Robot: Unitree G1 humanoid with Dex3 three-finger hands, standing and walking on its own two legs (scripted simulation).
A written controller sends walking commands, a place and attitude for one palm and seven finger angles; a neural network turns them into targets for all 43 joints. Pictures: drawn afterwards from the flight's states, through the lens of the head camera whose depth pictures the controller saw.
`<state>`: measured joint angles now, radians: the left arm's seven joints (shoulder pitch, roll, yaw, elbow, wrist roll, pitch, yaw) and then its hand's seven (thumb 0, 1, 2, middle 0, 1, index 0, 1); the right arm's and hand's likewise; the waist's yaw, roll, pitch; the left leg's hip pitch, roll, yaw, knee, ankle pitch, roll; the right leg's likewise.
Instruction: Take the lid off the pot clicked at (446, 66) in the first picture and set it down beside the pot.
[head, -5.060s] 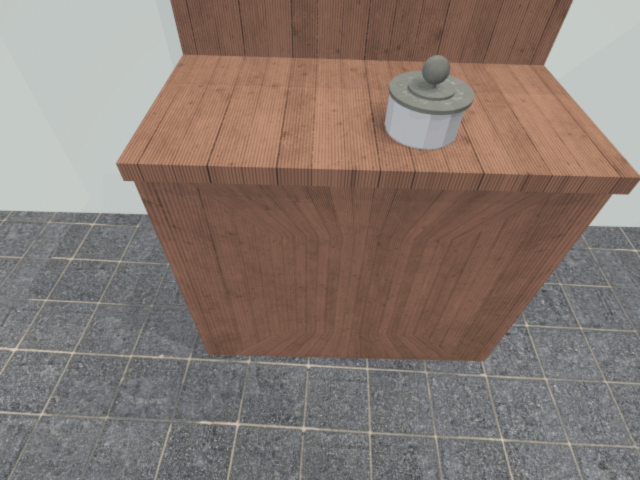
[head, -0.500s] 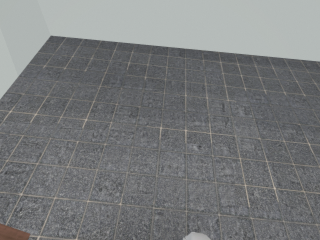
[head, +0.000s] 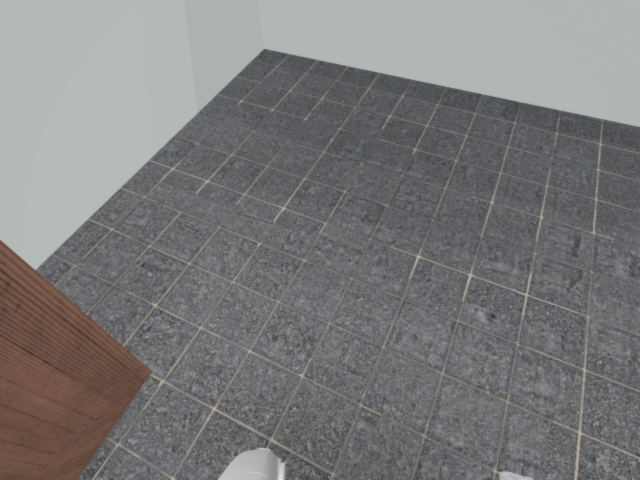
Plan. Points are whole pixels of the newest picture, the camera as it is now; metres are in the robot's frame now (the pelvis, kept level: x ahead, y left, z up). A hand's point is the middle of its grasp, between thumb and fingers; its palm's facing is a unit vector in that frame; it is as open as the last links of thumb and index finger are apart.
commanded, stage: turn to face it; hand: left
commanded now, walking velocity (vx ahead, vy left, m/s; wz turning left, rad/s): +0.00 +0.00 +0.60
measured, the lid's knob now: out of the picture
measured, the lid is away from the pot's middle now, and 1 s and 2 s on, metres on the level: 0.00 0.00 0.00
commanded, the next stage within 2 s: take the last steps up to it in 1.84 s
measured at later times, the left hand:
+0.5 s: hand out of the picture +0.05 +0.26 -0.15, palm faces +0.30 -0.91 -0.29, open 7.4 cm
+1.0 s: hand out of the picture -0.10 +0.20 -0.18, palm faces +0.61 -0.76 -0.25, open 7.4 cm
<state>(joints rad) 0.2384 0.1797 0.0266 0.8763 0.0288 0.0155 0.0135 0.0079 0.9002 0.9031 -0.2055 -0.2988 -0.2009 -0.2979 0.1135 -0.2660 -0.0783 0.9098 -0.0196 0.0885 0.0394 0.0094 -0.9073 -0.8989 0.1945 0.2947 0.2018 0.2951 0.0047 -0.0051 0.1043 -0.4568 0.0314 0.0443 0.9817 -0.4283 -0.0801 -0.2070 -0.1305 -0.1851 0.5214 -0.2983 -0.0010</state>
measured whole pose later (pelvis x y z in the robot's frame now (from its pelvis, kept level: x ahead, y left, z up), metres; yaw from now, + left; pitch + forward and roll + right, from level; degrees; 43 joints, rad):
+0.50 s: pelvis +0.00 +0.02 +0.00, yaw +18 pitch +2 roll +0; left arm 0.13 0.26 0.07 0.86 0.01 0.05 0.01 0.01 0.91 0.90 -0.20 -0.30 -0.20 -0.30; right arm 0.19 -0.23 -0.06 0.90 -0.02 0.05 0.02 0.01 -0.90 -0.90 0.20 0.30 0.21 0.30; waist -0.03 0.00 0.07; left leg -0.30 -0.05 -0.11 0.51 -0.23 0.01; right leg -0.39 -0.05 0.00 0.80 -0.42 0.09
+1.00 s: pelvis -0.01 +0.02 -0.02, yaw +37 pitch +0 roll +0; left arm 0.28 0.24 0.05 0.89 0.02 0.04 0.01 0.01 0.90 0.90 -0.21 -0.30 -0.20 -0.30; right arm 0.10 -0.27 -0.06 0.88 -0.02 0.06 0.04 0.01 -0.91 -0.90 0.19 0.29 0.20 0.30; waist 0.02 -0.03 0.11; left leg -0.29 0.02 0.09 0.60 -0.28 -0.03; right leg -0.24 -0.18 -0.25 0.65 -0.38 0.05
